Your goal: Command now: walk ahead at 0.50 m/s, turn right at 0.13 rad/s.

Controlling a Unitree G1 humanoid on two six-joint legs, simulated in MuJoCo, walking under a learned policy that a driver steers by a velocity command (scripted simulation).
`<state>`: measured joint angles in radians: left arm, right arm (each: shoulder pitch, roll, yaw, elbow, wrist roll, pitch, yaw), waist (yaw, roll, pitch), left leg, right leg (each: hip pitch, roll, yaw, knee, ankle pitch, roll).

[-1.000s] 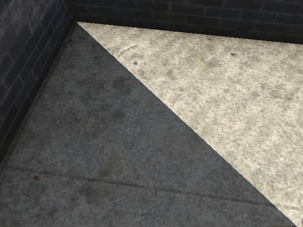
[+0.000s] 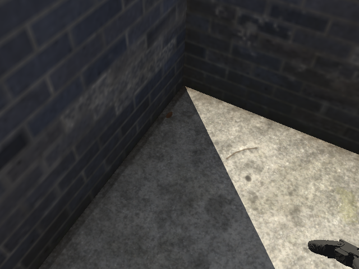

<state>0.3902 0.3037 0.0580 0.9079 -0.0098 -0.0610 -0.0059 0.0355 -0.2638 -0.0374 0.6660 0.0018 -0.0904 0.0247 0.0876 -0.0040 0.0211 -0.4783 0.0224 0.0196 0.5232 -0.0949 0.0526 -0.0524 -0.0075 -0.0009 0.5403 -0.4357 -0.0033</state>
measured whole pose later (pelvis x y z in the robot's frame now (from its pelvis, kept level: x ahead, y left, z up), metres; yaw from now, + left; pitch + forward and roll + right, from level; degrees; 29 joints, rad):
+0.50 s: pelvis +0.20 -0.03 -0.01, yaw -15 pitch +3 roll +1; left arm 0.13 0.31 0.07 0.67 0.01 -0.03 -0.04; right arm 0.18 -0.31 -0.05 0.79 -0.01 -0.02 -0.03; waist -0.01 0.00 0.05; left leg -0.31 0.04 0.09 1.00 -0.55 -0.05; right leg -0.51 0.03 -0.01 0.61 -0.14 -0.07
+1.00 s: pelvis +0.26 +0.01 +0.01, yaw -32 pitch +2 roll -1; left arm 0.19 0.35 0.10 0.62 -0.02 0.06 0.03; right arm 0.19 -0.27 -0.06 0.75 -0.03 -0.01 -0.03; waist -0.01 -0.05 0.01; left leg -0.29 0.02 -0.01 0.49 -0.23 0.01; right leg -0.57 0.12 0.13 1.05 -0.40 0.04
